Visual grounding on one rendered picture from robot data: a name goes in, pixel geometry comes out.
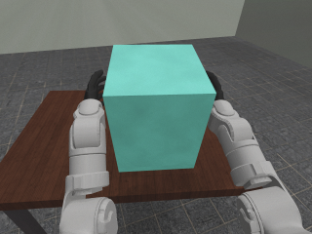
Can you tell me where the right robot upper arm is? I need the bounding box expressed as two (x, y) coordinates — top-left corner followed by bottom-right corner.
(237, 186), (312, 234)

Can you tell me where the robot right forearm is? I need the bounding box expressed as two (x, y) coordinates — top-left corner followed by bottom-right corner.
(208, 99), (302, 225)

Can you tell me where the left robot upper arm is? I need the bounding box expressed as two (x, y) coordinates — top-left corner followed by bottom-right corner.
(59, 197), (118, 234)

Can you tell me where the carton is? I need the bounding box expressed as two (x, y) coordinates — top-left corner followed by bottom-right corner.
(102, 44), (216, 173)

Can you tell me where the robot right hand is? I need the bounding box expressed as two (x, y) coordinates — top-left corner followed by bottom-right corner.
(206, 70), (224, 101)

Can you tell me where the robot left hand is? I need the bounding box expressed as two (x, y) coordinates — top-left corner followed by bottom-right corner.
(83, 69), (107, 106)

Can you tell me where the robot left forearm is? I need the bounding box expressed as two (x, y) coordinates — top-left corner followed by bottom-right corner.
(58, 98), (109, 234)

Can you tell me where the table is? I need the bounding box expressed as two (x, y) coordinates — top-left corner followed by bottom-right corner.
(0, 90), (263, 234)

